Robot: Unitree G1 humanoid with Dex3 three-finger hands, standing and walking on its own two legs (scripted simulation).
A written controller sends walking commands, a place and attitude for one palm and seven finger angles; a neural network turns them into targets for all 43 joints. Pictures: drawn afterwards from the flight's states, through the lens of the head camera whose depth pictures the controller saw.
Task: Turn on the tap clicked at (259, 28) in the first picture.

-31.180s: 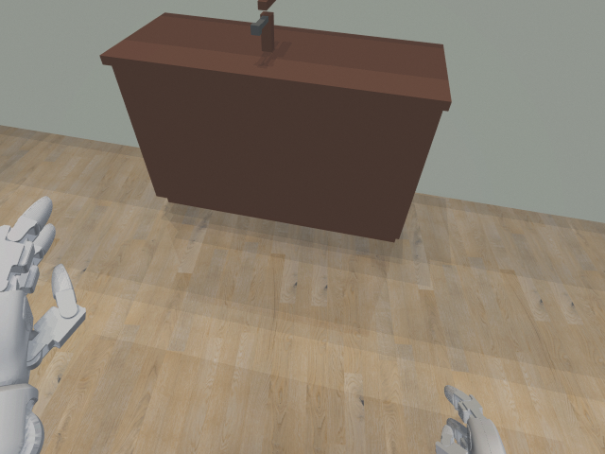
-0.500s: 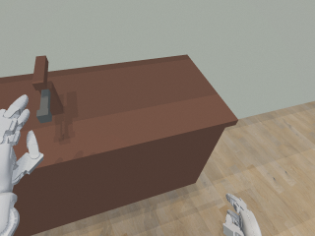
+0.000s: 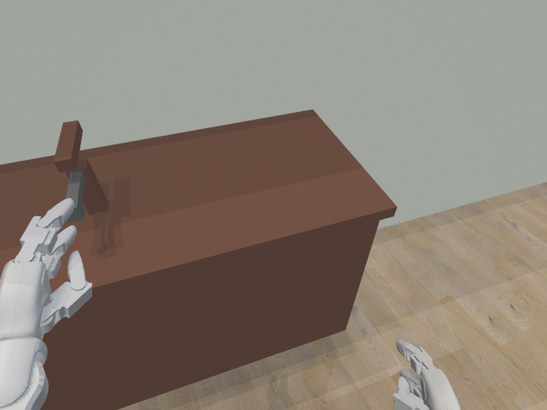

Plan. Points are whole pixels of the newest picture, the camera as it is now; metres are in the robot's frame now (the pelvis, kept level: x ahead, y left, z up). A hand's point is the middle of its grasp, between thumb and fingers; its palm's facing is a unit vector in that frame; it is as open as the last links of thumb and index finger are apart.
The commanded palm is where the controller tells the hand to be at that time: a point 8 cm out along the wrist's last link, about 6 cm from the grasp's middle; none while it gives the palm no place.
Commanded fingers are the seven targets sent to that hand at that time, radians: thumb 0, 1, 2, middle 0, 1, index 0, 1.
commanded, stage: turn the palm inward beside the body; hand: left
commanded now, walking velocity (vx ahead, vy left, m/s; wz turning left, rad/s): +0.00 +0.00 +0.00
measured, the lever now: (72, 210) +0.40 +0.38 +0.08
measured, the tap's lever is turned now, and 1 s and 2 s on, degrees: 0 0 0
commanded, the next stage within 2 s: reach beside the lever's end, fingers flat in 1.92 s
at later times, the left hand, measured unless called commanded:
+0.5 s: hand (97, 279) +0.22 +0.23 +0.15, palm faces +0.52 -0.81 -0.27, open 7.5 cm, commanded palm +0.17 +0.27 +0.16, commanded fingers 0.00 0.90 0.90 -0.20 -0.30 -0.20 -0.30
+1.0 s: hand (85, 291) +0.22 +0.25 +0.13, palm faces +0.53 -0.83 -0.17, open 7.5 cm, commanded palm +0.16 +0.28 +0.15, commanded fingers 0.00 0.90 0.90 -0.20 -0.30 -0.20 -0.30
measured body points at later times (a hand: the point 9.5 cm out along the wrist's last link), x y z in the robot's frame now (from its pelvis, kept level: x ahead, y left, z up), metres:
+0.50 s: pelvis +0.02 -0.05 -0.01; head +0.01 -0.07 +0.43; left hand +0.19 +0.27 +0.17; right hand +0.22 -0.27 -0.10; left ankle +0.03 +0.10 -0.73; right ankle +0.02 -0.10 -0.73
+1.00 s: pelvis +0.04 -0.01 -0.01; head +0.02 -0.03 +0.44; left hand +0.18 +0.29 +0.14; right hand +0.25 -0.21 -0.08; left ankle +0.03 +0.10 -0.73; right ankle +0.02 -0.10 -0.73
